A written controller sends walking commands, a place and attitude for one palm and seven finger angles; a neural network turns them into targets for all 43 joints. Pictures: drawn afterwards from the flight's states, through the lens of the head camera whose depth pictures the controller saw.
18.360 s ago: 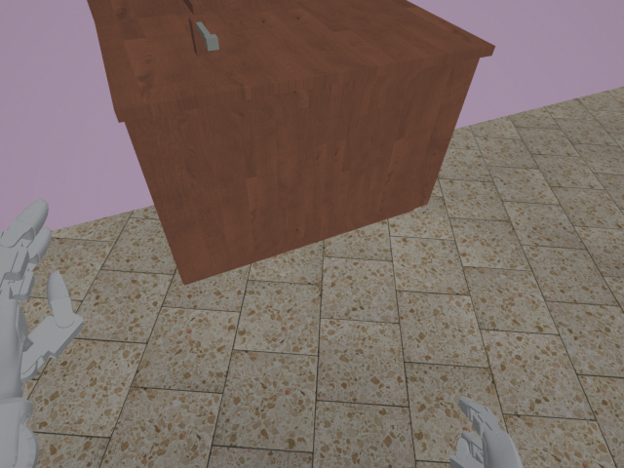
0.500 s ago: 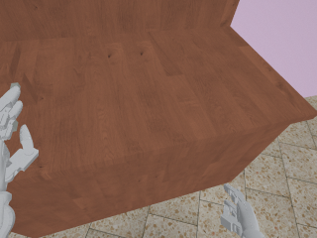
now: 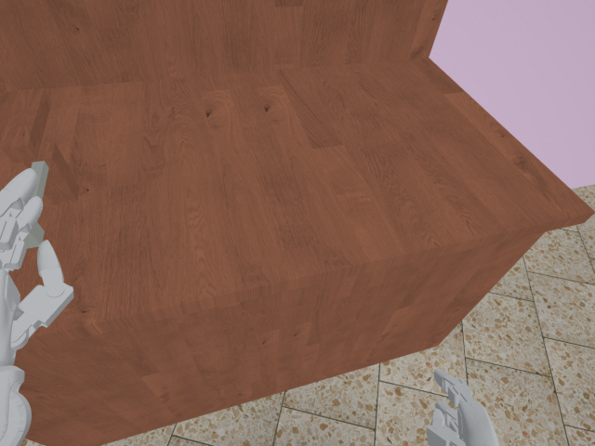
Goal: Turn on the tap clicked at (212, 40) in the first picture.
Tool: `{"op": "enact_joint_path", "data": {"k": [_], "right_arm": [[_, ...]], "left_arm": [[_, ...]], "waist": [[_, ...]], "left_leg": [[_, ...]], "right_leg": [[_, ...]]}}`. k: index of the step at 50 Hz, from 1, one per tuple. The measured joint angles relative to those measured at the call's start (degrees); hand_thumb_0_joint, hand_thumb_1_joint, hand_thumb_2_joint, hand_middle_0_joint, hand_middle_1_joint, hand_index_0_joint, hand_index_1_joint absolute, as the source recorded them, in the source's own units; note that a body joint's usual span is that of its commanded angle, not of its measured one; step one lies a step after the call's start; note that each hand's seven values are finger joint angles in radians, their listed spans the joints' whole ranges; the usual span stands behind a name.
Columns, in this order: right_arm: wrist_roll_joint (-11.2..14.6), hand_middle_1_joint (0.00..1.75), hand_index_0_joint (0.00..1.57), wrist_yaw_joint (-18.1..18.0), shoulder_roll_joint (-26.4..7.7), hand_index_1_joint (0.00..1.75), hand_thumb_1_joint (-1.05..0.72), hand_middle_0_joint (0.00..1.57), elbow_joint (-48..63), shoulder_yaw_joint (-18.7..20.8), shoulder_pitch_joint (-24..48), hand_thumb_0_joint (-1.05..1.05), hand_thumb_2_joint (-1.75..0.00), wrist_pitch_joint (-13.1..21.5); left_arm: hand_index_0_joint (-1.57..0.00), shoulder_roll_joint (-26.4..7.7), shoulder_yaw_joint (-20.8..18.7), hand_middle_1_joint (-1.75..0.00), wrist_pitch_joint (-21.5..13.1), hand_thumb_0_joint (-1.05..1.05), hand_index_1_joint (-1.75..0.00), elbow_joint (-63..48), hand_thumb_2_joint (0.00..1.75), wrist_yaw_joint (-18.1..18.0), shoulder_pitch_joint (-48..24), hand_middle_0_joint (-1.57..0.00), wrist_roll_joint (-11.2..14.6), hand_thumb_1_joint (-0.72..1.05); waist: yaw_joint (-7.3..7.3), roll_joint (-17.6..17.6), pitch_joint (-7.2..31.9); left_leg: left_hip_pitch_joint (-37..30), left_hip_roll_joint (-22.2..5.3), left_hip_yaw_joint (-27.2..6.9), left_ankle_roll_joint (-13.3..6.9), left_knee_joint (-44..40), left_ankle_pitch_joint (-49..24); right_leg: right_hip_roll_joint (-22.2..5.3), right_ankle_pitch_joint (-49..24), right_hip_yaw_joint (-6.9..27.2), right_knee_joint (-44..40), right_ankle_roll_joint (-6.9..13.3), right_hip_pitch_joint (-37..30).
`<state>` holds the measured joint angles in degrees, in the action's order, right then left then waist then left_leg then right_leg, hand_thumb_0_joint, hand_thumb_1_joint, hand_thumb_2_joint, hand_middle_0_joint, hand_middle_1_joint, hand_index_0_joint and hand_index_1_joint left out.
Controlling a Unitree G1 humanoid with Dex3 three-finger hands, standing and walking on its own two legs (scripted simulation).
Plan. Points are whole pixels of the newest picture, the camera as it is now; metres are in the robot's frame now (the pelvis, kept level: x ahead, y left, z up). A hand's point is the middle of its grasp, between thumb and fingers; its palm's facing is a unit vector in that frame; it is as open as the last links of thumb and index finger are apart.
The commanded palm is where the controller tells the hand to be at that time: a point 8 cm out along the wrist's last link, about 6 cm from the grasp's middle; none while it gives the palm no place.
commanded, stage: look again from close up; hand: left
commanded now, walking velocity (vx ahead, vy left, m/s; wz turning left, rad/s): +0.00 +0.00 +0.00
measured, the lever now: (24, 233) +0.31 +0.37 +0.11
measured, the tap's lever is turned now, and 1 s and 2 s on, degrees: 0 0 0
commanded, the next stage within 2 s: shuffle to correct the standing spot in 0.04 s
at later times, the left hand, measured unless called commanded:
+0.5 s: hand (52, 325) +0.18 +0.25 +0.15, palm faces +0.36 -0.83 -0.42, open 7.4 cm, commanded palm +0.12 +0.29 +0.17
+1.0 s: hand out of the picture +0.11 +0.29 +0.17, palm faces +0.37 -0.85 -0.37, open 7.5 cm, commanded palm +0.04 +0.34 +0.17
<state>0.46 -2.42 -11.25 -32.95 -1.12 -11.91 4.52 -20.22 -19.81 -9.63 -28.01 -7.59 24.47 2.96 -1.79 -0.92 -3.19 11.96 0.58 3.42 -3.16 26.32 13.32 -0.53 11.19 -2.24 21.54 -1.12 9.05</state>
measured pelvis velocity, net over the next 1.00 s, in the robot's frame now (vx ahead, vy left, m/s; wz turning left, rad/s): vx -0.12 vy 0.06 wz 0.00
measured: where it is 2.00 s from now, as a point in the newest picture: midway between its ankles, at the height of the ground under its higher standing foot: outside the picture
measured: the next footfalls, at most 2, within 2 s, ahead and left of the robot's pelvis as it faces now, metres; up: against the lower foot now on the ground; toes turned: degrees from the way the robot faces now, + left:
right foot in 0.98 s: -0.15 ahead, -0.04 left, +0.00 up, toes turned -3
left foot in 1.18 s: -0.03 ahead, +0.16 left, +0.00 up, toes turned +0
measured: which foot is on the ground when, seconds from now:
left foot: down 0.00-1.00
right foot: down 0.00-0.64, up 0.66-0.96, down 0.98-1.00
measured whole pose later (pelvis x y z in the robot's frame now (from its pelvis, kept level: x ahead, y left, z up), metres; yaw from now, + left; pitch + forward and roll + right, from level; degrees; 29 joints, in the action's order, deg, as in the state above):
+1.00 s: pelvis -0.12 +0.06 +0.00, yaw +0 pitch +1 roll -2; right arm -0.1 -0.7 -9.8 -31.9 -1.3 -10.5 5.2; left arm -22.0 -20.4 -7.3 -34.3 -7.9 25.2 4.2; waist -1.1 -0.2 -3.4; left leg 23.6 4.3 5.9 3.6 23.3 10.0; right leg 3.3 14.4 -3.7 17.1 4.2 3.0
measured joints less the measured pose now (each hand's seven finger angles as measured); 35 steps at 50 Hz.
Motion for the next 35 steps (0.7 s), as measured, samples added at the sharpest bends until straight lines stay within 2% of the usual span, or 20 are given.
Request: {"op": "enact_joint_path", "data": {"k": [13, 21, 29, 31, 33, 35], "right_arm": [[0.1, 0.30, 0.20, -0.2, -0.4, 0.30, -0.90, 0.21, 0.3, 0.2, 0.1, 0.02, -0.90, 0.5], [-0.4, 0.30, 0.20, 0.0, -1.2, 0.30, -0.90, 0.21, 1.9, 0.5, 3.0, 0.01, -0.90, 0.0], [-0.5, 0.30, 0.20, -0.1, -2.1, 0.30, -0.90, 0.21, 3.0, 1.1, 4.1, 0.01, -0.90, -1.0], [-0.5, 0.30, 0.20, -0.3, -2.0, 0.30, -0.90, 0.21, 2.8, 1.0, 3.8, 0.01, -0.90, -1.0], [-0.6, 0.30, 0.20, -0.6, -1.8, 0.30, -0.90, 0.20, 2.8, 0.8, 3.3, 0.01, -0.90, -0.8], [-1.1, 0.30, 0.20, -0.8, -1.3, 0.30, -0.90, 0.20, 2.6, 0.8, 2.9, 0.01, -0.90, -0.2]], "left_arm": [[-0.21, 0.8, 0.5, -0.31, 0.0, 0.02, -0.30, 1.8, 0.90, -0.2, -0.6, -0.20, -0.4, 0.89], [-0.21, -1.3, -0.2, -0.31, -1.8, 0.02, -0.30, -2.3, 0.90, -0.2, 1.4, -0.21, 0.1, 0.89], [-0.21, -3.3, -1.6, -0.31, -3.7, 0.02, -0.30, -5.5, 0.90, -0.2, 4.3, -0.21, 0.3, 0.89], [-0.21, -3.7, -1.9, -0.31, -4.2, 0.02, -0.30, -6.3, 0.90, -0.2, 4.6, -0.21, 0.2, 0.89], [-0.21, -4.2, -2.6, -0.31, -4.7, 0.02, -0.30, -6.9, 0.90, -0.1, 4.4, -0.21, -0.2, 0.89], [-0.21, -4.8, -3.5, -0.31, -4.9, 0.02, -0.30, -6.7, 0.90, 0.1, 3.2, -0.21, -0.7, 0.89]], "waist": [[-0.03, 0.9, -0.6], [0.24, 1.1, -3.0], [0.63, 0.8, -3.8], [0.71, 0.1, -3.8], [0.66, -0.6, -4.1], [0.65, -0.3, -4.6]], "left_leg": [[0.8, -0.1, -0.2, 0.1, -0.3, -1.0], [4.8, -0.1, -0.4, -0.2, 2.5, -1.2], [10.2, 0.7, -0.4, -0.8, 7.3, -0.9], [10.9, 1.4, -0.1, -1.8, 7.7, -1.2], [11.5, 2.1, 0.2, -3.2, 7.9, -1.8], [11.7, 2.2, -0.2, -3.9, 7.4, -2.7]], "right_leg": [[0.1, -1.0, -0.2, -0.5, 0.1, 0.7], [0.0, -1.2, -0.4, 2.0, 0.0, 4.4], [-1.1, -1.1, -0.6, 6.4, -0.9, 9.3], [-1.8, -1.0, -0.4, 7.7, -1.2, 10.4], [-2.2, 0.4, 0.1, 10.7, -0.4, 12.0], [-0.8, 7.0, 1.7, 21.3, 0.6, 14.1]]}}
